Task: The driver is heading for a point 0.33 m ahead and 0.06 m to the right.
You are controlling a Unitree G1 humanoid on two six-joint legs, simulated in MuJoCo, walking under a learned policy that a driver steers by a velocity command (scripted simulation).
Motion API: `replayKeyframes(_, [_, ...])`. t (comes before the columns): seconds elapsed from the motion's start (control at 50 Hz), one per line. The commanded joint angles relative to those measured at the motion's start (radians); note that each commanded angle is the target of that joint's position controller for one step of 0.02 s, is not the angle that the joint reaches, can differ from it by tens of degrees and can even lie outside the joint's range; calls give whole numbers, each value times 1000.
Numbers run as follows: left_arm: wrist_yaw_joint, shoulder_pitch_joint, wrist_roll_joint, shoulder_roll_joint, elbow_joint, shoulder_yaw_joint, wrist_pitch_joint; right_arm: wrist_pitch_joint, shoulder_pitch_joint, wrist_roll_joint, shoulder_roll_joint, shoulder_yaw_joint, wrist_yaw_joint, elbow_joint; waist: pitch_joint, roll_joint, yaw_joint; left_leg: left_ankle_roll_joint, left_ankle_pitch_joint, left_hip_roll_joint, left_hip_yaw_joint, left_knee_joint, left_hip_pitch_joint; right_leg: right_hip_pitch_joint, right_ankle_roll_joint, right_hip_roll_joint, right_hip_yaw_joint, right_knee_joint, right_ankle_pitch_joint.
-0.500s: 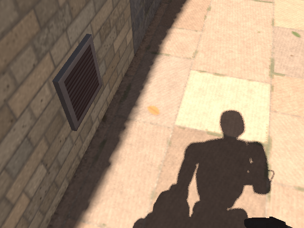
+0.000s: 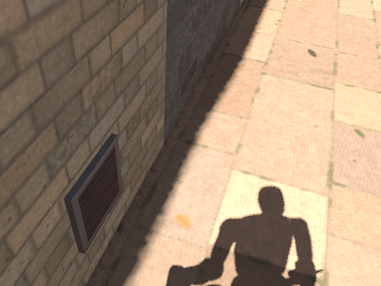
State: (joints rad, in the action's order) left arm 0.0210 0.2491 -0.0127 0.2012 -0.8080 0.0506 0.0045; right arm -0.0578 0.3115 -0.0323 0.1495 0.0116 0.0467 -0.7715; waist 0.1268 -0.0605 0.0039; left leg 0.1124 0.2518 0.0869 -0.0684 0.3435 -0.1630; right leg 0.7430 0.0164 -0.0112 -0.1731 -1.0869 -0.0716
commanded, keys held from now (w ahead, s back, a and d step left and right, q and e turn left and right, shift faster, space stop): w+e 0.22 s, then no key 0.78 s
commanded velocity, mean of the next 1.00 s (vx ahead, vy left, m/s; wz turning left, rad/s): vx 0.17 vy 0.00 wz -0.20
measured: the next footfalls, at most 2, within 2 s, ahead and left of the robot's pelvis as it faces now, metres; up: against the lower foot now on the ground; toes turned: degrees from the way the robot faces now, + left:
right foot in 0.36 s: +0.31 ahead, -0.25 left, +0.00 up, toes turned -15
left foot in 0.80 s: +0.41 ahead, -0.02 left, +0.00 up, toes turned -13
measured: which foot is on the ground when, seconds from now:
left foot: down 0.00-0.34, up 0.36-0.78, down 0.80-1.00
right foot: up 0.00-0.34, down 0.36-1.00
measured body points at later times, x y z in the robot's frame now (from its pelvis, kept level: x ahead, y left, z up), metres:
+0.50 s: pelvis +0.22 -0.14 -0.01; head +0.27 -0.15 +0.44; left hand +0.44 +0.06 -0.12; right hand +0.20 -0.41 -0.15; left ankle +0.14 +0.05 -0.62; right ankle +0.27 -0.24 -0.74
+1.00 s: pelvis +0.31 -0.14 -0.01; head +0.32 -0.13 +0.44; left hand +0.47 +0.07 -0.15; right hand +0.37 -0.41 -0.12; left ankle +0.37 -0.02 -0.74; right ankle +0.27 -0.24 -0.74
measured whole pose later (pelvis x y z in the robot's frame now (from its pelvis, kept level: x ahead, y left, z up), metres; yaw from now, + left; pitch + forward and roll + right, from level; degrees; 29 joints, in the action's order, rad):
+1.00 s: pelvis +0.31 -0.14 -0.01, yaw -13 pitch +1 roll -1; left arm 0.02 0.23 0.02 0.19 -0.83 0.04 0.02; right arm -0.02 0.22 -0.01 0.19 0.05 0.04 -0.79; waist 0.02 -0.01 0.00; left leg -0.03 0.26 -0.04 0.02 0.58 -0.35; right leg 0.25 -0.03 0.03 0.04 -0.54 -0.32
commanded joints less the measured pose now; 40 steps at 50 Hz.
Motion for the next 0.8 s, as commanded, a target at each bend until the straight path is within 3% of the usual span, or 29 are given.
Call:
replayKeyframes(0.02, [-12, -121, -8, 61, 84, 28, 45, -22, 100, 24, 174, 70, 1, -28, -120, 95, 44, 0, -210, -407, 282, -147, 369, 412, -17, -41, -100, -56, -38])
replayKeyframes(0.1, [-34, -151, -5, 35, 93, 21, 53, -35, 114, 13, 144, 64, -18, -86, -138, 118, 55, 3, -334, -367, 145, -158, 318, 376, -31, -58, -1, -67, 3])
replayKeyframes(0.12, [-41, -187, -6, 29, 114, 17, 48, -34, 108, 0, 142, 59, -25, -75, -165, 125, 71, 20, -315, -354, 108, -176, 294, 366, -26, -63, 39, -37, 9])
replayKeyframes(0.14, [-49, -205, -10, 20, 129, 9, 45, -33, 97, 4, 130, 50, -30, -73, -170, 131, 69, 42, -301, -350, 85, -185, 268, 329, -23, -71, 75, 16, 8])
replayKeyframes(0.22, [-77, -307, -10, 2, 194, -13, 54, -24, 160, 22, 184, 48, -32, -94, -222, 137, 109, 50, -349, -376, 7, -198, 251, 217, -34, -74, 203, 209, 7])
replayKeyframes(0.24, [-82, -312, -13, -8, 203, -18, 56, -21, 148, 25, 206, 51, -35, -92, -235, 149, 99, 42, -498, -365, -29, -167, 235, 147, -45, -55, 239, 276, -12])
replayKeyframes(0.26, [-85, -292, -4, -4, 203, -18, 58, -19, 135, 32, 219, 47, -37, -89, -212, 166, 76, 31, -727, -351, -62, -114, 208, 11, -61, -14, 289, 337, -28])
replayKeyframes(0.3, [-83, -174, 7, 67, 183, 14, 52, -22, 146, 45, 260, 49, -32, -100, -135, 283, 18, 0, -1129, -336, -81, 41, 185, -260, -84, 77, 329, 401, -12])
replayKeyframes(0.32, [-80, -46, 13, 112, 151, 36, 48, -26, 125, 58, 280, 51, -31, -105, -87, 298, -62, -27, -1149, -327, -76, 159, 156, -435, -115, 97, 311, 505, 56])
replayKeyframes(0.34, [-69, 80, 17, 170, 106, 61, 49, -36, 124, 71, 269, 45, -27, -118, -51, 281, -133, -74, -1019, -282, -85, 310, 119, -606, -158, 76, 271, 686, 211])
replayKeyframes(0.36, [-44, 195, 41, 243, 79, 75, 39, -57, 101, 50, 245, 33, -30, -88, 41, 205, -180, -111, -564, -216, -59, 588, -150, -927, -212, -81, 98, 589, 515])
replayKeyframes(0.38, [-19, 173, 84, 305, 95, 58, 37, -80, 197, 3, 122, 2, -50, -65, 209, -105, -55, -143, 518, -83, 22, 983, -432, -1203, -347, -385, -182, 394, 1335])
replayKeyframes(0.4, [-22, 210, 81, 258, 123, 46, 41, -92, 298, 52, 174, 17, -59, -106, 425, -79, -97, -153, 480, -51, 294, 1166, -409, -1190, -464, -470, -298, 461, 1368])
replayKeyframes(0.42, [-28, 134, 49, 231, 128, 51, 36, -83, 200, 80, 234, 34, -59, -75, 337, -92, -95, -165, 368, -97, 250, 1184, -455, -1053, -437, -401, -192, 560, 1071])
replayKeyframes(0.44, [-34, 16, 11, 172, 140, 36, 41, -69, 121, 65, 225, 32, -52, -44, 177, -26, -51, -166, 272, -148, 187, 1087, -497, -877, -364, -327, -106, 624, 827])
replayKeyframes(0.46, [-35, -58, -6, 121, 151, 14, 49, -47, 70, 36, 227, 38, -37, -40, 93, 25, -6, -168, 200, -180, 163, 1038, -451, -697, -319, -279, -51, 688, 717])
replayKeyframes(0.48, [-37, -101, -4, 109, 149, 9, 57, -24, 84, 29, 204, 38, -26, -34, 48, 26, 32, -171, 165, -192, 149, 1003, -390, -582, -305, -254, 8, 733, 661])
replayKeyframes(0.5, [-40, -106, 11, 112, 140, 7, 67, -9, 98, 28, 184, 39, -18, -34, 24, 10, 49, -170, 133, -190, 134, 980, -337, -502, -295, -233, 48, 762, 658])
replayKeyframes(0.52, [-40, -109, 18, 117, 133, 7, 70, 2, 117, 41, 151, 38, -6, -30, 12, -9, 67, -170, 113, -189, 118, 939, -332, -466, -284, -214, 84, 779, 643])
replayKeyframes(0.56, [-37, -97, 37, 125, 118, 7, 76, 9, 110, 37, 152, 46, 11, -23, 5, -25, 74, -173, 49, -185, 116, 841, -336, -435, -273, -191, 122, 790, 663])
replayKeyframes(0.64, [-24, -103, 33, 122, 108, 5, 58, 19, 13, 21, 120, 38, 2, 8, 21, -47, 54, -173, -85, -200, 118, 565, -290, -433, -262, -170, 159, 784, 549])
replayKeyframes(0.74, [-25, -80, 29, 120, 76, 3, 40, 37, -70, 22, 151, 51, -10, 32, -24, -47, 17, -152, -53, -175, 116, 329, -210, -439, -262, -203, 69, 771, 207])
replayKeyframes(0.78, [-23, -70, 11, 92, 62, -6, 38, 29, -54, 10, 154, 55, -12, 29, -35, -14, 35, -115, -188, -156, 103, 124, -100, -428, -197, -153, 66, 708, 54])
replayKeyframes(0.8, [-22, -33, 19, 71, 55, -13, 44, 25, -50, -2, 188, 61, -8, 36, -26, 32, 15, -95, -347, -213, 167, 113, -31, -404, -145, -109, 75, 666, -61])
